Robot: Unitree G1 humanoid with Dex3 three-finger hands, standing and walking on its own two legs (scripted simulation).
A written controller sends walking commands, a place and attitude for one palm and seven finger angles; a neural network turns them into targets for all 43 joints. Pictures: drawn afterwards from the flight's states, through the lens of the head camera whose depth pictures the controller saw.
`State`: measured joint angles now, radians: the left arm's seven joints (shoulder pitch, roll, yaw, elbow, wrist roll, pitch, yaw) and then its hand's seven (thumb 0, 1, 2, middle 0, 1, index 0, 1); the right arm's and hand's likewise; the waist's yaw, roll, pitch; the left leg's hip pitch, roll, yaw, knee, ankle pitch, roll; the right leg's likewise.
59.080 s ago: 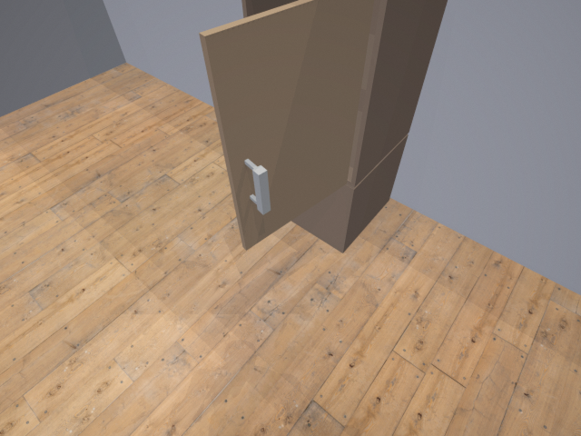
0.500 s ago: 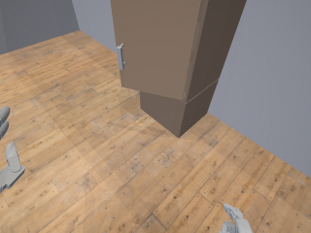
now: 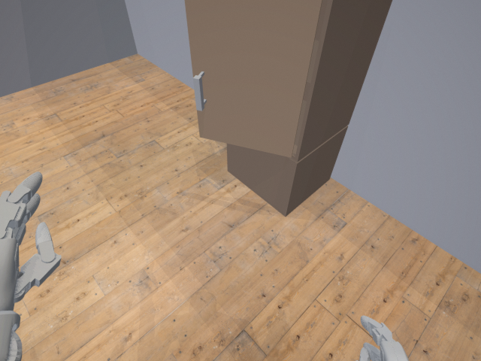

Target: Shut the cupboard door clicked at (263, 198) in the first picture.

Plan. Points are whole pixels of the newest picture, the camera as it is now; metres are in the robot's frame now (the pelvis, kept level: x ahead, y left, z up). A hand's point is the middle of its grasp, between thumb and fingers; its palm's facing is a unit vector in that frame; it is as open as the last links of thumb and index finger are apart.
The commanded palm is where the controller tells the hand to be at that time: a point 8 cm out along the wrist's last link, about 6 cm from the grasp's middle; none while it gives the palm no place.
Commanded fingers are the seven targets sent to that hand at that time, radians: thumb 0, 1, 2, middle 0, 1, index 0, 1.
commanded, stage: let the arm hang, fingers relaxed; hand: left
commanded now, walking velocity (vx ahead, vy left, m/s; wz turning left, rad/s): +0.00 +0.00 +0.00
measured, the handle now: (201, 90) +1.02 +0.22 -0.09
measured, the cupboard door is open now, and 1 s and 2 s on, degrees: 29 29 29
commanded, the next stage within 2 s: look to check the result in 1.06 s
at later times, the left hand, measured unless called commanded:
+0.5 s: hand out of the picture -0.02 +0.21 -0.17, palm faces -0.01 -0.97 -0.24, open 7.2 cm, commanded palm none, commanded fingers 0.00 0.90 0.90 -0.20 -0.30 -0.20 -0.30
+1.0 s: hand out of the picture +0.06 +0.21 -0.16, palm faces -0.03 -0.97 -0.26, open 7.3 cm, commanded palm none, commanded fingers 0.00 0.90 0.90 -0.20 -0.30 -0.20 -0.30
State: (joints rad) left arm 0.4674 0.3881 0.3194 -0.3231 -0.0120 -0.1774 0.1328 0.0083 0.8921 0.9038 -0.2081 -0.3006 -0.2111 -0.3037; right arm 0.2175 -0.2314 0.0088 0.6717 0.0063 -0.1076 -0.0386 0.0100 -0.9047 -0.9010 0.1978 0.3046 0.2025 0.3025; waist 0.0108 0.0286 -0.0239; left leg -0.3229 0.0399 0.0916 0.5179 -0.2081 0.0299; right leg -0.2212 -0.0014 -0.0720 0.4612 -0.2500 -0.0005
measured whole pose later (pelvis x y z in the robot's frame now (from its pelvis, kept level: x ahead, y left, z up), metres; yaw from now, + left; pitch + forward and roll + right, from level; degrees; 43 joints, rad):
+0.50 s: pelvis -0.01 +0.00 +0.00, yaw +0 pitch -1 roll -1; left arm 0.33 0.24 0.02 1.04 0.02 0.02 0.01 0.00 0.94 0.90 -0.21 -0.30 -0.21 -0.30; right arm 0.30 -0.22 0.00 1.05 -0.02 0.03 -0.01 0.01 -0.91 -0.90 0.20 0.30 0.20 0.30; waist 0.00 0.00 0.06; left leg -0.28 0.03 0.10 0.47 -0.18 0.03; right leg -0.19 -0.01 -0.07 0.43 -0.23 0.00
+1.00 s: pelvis +0.01 +0.01 +0.01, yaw -2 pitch -1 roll +0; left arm 0.20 0.24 0.02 1.10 0.03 -0.01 0.01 0.00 0.91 0.90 -0.20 -0.30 -0.20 -0.30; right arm 0.18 -0.26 -0.02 1.11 -0.02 0.00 -0.01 0.00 -0.91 -0.90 0.20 0.30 0.20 0.30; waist 0.00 0.01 0.03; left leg -0.20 0.01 0.13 0.37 -0.16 0.04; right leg -0.14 -0.02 -0.03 0.37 -0.22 0.01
